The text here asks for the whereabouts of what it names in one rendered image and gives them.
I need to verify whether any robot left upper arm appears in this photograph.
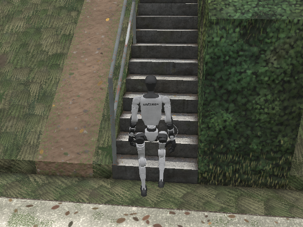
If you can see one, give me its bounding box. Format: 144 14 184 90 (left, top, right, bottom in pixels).
131 96 141 122

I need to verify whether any robot left thigh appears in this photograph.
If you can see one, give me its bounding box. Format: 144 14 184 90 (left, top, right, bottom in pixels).
135 132 146 167

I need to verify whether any robot right upper arm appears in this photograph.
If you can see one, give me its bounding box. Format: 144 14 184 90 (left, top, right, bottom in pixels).
161 96 171 123

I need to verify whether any robot right thigh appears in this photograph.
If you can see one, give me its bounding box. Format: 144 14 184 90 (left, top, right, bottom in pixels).
158 131 168 157

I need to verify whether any robot right hand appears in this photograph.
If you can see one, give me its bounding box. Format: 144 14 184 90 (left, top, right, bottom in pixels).
165 140 176 153

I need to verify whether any robot left hand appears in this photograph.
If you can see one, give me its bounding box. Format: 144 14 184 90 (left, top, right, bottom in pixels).
128 135 136 147

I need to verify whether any left robot forearm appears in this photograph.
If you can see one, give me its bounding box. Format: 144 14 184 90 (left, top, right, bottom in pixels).
129 116 136 137

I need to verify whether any right robot forearm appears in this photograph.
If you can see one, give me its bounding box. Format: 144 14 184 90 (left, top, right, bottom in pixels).
167 116 175 140

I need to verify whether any robot thigh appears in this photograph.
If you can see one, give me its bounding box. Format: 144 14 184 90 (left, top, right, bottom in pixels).
135 132 146 167
158 131 168 157

